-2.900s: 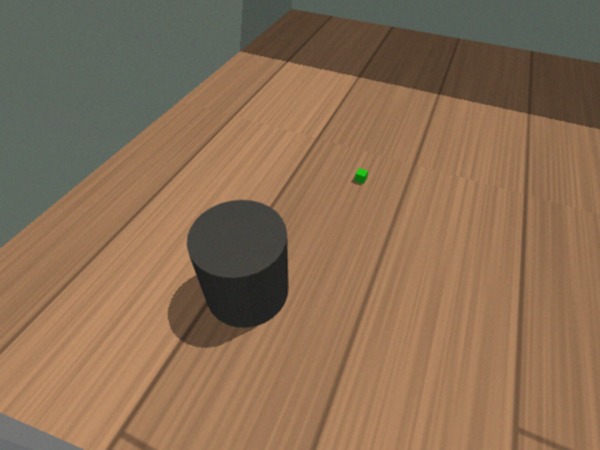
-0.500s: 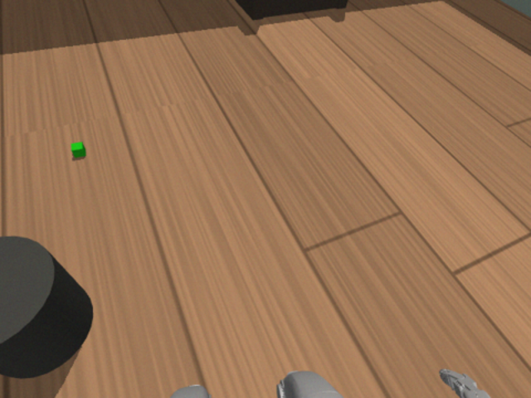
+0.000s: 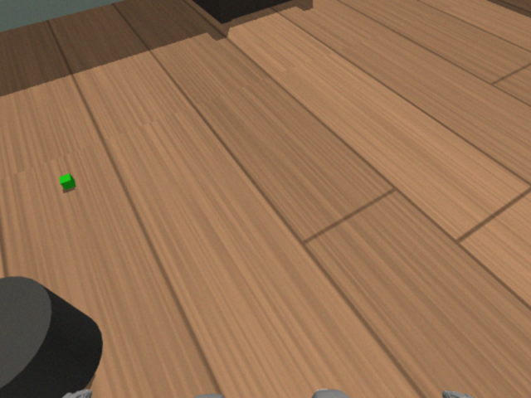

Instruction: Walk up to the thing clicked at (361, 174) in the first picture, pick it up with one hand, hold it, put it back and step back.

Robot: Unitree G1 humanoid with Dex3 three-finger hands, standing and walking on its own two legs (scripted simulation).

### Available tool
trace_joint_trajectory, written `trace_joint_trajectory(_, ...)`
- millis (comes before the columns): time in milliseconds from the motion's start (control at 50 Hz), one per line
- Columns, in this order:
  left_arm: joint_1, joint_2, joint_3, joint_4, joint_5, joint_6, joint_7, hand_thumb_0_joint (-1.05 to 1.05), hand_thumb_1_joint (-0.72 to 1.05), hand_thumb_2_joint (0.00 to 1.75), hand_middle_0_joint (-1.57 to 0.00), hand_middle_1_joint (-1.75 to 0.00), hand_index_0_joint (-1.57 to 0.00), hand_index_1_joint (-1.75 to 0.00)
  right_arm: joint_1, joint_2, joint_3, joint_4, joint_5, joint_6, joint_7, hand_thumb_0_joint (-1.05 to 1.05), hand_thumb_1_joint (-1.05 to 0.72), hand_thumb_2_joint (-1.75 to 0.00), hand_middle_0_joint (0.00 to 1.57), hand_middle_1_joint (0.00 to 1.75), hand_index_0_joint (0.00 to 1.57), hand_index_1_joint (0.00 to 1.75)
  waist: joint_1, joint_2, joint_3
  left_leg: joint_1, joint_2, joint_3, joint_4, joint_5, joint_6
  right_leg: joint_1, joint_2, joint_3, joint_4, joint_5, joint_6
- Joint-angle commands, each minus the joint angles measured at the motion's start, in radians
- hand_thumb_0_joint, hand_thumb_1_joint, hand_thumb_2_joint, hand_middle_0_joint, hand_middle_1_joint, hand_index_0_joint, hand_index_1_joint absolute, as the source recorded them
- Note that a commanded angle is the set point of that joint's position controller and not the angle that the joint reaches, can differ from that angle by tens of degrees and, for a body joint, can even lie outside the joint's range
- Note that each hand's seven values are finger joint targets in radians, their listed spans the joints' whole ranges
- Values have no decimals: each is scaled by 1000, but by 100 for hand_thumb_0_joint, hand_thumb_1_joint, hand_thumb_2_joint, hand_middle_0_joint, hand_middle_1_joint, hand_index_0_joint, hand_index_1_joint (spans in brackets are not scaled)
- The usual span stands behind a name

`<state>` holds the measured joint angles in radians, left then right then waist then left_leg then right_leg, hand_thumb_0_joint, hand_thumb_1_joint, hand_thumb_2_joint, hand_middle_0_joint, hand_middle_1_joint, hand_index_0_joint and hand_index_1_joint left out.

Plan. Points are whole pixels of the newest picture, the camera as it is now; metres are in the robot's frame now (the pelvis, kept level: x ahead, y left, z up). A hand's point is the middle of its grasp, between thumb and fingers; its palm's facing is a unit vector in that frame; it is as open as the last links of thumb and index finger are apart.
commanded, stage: walk up
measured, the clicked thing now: (67, 181) +1.08 +1.00 -0.73
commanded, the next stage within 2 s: stand in 0.54 s
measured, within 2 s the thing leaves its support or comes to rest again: neither
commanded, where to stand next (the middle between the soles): +0.05 +0.00 m, yaw +0 degrees
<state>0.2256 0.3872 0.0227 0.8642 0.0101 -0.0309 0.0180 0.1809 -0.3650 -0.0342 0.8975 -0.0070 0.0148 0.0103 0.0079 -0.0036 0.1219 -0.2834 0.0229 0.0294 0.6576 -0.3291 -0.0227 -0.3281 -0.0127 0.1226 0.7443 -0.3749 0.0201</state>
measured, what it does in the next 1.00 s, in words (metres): stands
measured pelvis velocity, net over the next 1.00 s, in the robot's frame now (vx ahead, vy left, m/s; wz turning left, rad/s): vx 0.00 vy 0.01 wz -0.02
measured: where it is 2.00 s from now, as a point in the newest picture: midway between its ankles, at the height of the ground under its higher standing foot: outside the picture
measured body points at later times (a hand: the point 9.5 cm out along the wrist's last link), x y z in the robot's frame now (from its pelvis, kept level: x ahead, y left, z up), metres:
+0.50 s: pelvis -0.01 +0.01 +0.02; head +0.00 -0.01 +0.47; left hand +0.09 +0.31 -0.10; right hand +0.06 -0.31 -0.11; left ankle +0.01 +0.15 -0.72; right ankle +0.01 -0.14 -0.72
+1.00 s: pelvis +0.00 +0.01 +0.03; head +0.00 +0.01 +0.48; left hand +0.10 +0.31 -0.10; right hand +0.06 -0.30 -0.10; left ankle +0.01 +0.15 -0.72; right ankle +0.02 -0.14 -0.72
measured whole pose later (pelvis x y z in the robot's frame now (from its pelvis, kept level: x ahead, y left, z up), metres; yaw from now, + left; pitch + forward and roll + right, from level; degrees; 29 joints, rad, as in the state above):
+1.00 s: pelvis +0.00 +0.01 +0.03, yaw -1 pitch -3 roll +1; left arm 0.08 0.35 -0.01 1.13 0.01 -0.01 -0.01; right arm 0.09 -0.36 -0.02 1.14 -0.01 0.00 0.01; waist -0.02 -0.01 0.06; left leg -0.13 0.04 0.05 0.35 -0.17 -0.03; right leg -0.16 -0.01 0.12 0.38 -0.18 0.04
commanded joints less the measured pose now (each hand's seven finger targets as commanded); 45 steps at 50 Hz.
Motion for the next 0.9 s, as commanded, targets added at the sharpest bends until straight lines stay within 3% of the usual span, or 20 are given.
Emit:
trace_joint_trajectory(0,33,199,49,-15,-14,-18,23,0,90,90,-20,-30,-20,-30,-70,-277,-61,-58,3,-44,-6,0,-90,-90,20,30,20,30,24,88,-188,22,266,-271,-174,226,208,108,13,-49,-56,47,-48)
trace_joint_trajectory(40,18,207,47,7,-6,-31,16,0,90,90,-20,-30,-20,-30,-95,-231,-43,-46,3,-36,-1,0,-90,-90,20,30,20,30,21,81,-174,6,141,-126,-130,178,117,142,-24,57,-184,213,-79)
trace_joint_trajectory(60,-9,224,51,7,-5,-35,13,0,90,90,-20,-30,-20,-30,-77,-223,-36,-42,4,-35,-1,0,-90,-90,20,30,20,30,6,74,-156,-15,100,-87,-112,165,83,144,-50,89,-192,297,-94)
trace_joint_trajectory(80,-45,239,51,6,-7,-34,12,0,90,90,-20,-30,-20,-30,-59,-213,-32,-23,3,-36,-4,0,-90,-90,20,30,20,30,-11,66,-132,4,82,-72,-127,121,66,92,-72,111,-195,312,-106)
trace_joint_trajectory(120,-74,223,41,22,-13,-28,10,0,90,90,-20,-30,-20,-30,-59,-222,-33,11,3,-38,-3,0,-90,-90,20,30,20,30,-15,90,-114,51,109,-101,-190,92,76,46,-50,73,-185,293,-93)
trace_joint_trajectory(160,-64,203,33,52,-12,-25,9,0,90,90,-20,-30,-20,-30,-100,-231,-33,19,5,-41,-1,0,-90,-90,20,30,20,30,4,96,-126,45,142,-120,-216,102,98,88,-15,21,-177,289,-76)
trace_joint_trajectory(300,-139,204,27,108,-6,-21,0,0,90,90,-20,-30,-20,-30,-128,-222,-28,63,4,-34,1,0,-90,-90,20,30,20,30,-15,31,-79,51,118,-88,-263,-60,78,54,-34,85,-287,194,-75)
trace_joint_trajectory(360,-152,205,25,126,-2,-23,-3,0,90,90,-20,-30,-20,-30,-125,-221,-29,82,3,-31,4,0,-90,-90,20,30,20,30,-22,6,-83,91,108,-72,-263,-86,73,28,-45,114,-334,145,-74)
trace_joint_trajectory(500,-174,201,24,162,-1,-22,-3,0,90,90,-20,-30,-20,-30,-126,-212,-29,119,3,-29,8,0,-90,-90,20,30,20,30,-28,-45,-121,173,103,-46,-278,-22,64,28,-58,126,-393,158,-61)
trace_joint_trajectory(520,-189,205,17,167,2,-20,-8,0,90,90,-20,-30,-20,-30,-119,-207,-26,124,3,-35,3,0,-90,-90,20,30,20,30,-44,-74,-147,183,104,-69,-298,98,52,78,-82,100,-395,284,-47)
trace_joint_trajectory(540,-187,193,18,167,-3,-19,-11,0,90,90,-20,-30,-20,-30,-119,-218,-27,129,1,-39,0,0,-90,-90,20,30,20,30,-36,-51,-172,197,113,-70,-310,173,50,111,-75,81,-371,363,-37)
trace_joint_trajectory(600,-162,188,12,188,-6,-14,-10,0,90,90,-20,-30,-20,-30,-132,-229,-30,150,1,-43,-7,0,-90,-90,20,30,20,30,-28,-29,-203,239,117,-63,-295,249,46,135,-77,58,-368,430,-33)
trace_joint_trajectory(720,-174,188,9,204,-6,-1,-9,0,90,90,-20,-30,-20,-30,-136,-208,-21,178,-3,-39,-6,0,-90,-90,20,30,20,30,-18,-2,-136,183,118,-78,-368,124,40,127,-75,53,-410,281,-32)
trace_joint_trajectory(880,-176,189,11,208,-1,-3,-10,0,90,90,-20,-30,-20,-30,-136,-210,-25,185,-3,-42,-5,0,-90,-90,20,30,20,30,-22,8,-149,199,114,-72,-370,155,37,143,-84,46,-422,318,-31)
